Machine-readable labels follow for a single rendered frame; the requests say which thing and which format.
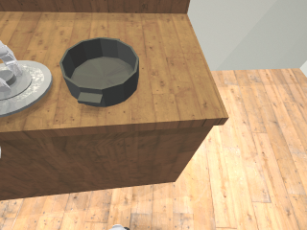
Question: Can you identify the left robot shin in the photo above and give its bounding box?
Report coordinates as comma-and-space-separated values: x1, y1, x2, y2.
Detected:
112, 224, 125, 229

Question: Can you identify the lid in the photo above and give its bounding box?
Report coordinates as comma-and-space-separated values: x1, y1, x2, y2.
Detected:
0, 60, 53, 118

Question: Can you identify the left robot hand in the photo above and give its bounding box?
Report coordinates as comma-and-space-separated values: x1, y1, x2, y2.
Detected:
0, 40, 22, 92

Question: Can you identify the table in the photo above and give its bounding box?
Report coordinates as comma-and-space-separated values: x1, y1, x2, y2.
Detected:
0, 0, 229, 201

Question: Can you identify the knob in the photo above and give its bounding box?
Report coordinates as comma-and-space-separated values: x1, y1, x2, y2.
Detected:
0, 70, 16, 86

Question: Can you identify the pot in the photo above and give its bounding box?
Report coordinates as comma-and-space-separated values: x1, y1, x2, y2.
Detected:
59, 36, 139, 107

